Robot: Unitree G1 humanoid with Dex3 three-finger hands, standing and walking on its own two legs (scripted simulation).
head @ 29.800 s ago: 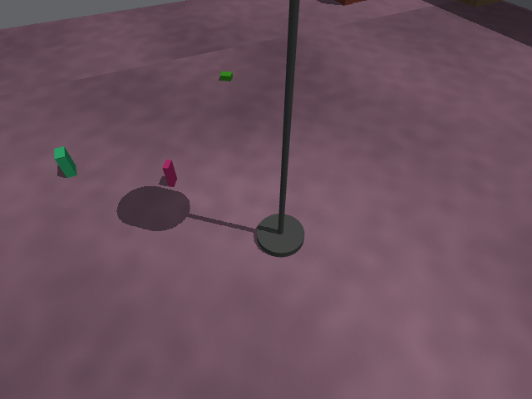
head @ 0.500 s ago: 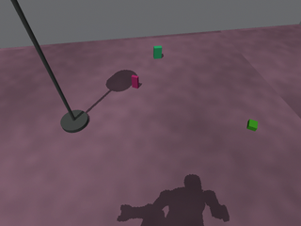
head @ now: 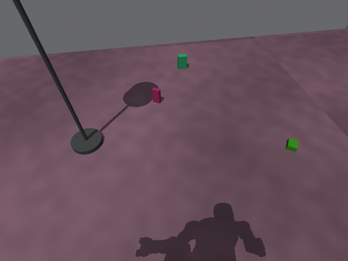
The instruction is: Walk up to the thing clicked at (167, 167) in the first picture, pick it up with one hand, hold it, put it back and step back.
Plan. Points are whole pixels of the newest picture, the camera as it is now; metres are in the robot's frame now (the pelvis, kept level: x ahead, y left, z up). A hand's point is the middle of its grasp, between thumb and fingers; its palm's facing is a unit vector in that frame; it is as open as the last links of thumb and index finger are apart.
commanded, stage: stand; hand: left
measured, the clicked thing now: (156, 95) +1.47 +0.19 -0.71
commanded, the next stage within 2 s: walk up in 0.32 s
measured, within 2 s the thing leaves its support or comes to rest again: neither
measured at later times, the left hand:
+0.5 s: hand out of the picture +0.06 +0.29 -0.15, palm faces +0.07 -0.93 -0.35, open 7.3 cm
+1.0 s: hand (61, 214) +0.26 +0.34 -0.15, palm faces -0.07 -0.94 -0.34, open 7.3 cm
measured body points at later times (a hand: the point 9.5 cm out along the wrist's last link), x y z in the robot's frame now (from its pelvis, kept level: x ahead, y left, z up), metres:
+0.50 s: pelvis +0.02 +0.01 -0.01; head +0.02 +0.02 +0.44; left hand +0.05 +0.34 -0.13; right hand +0.10 -0.31 -0.12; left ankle +0.02 +0.14 -0.72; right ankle -0.02 -0.12 -0.75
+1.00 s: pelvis +0.20 +0.06 -0.01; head +0.20 +0.07 +0.44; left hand +0.27 +0.39 -0.12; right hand +0.22 -0.25 -0.12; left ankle +0.15 +0.18 -0.75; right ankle +0.34 -0.09 -0.71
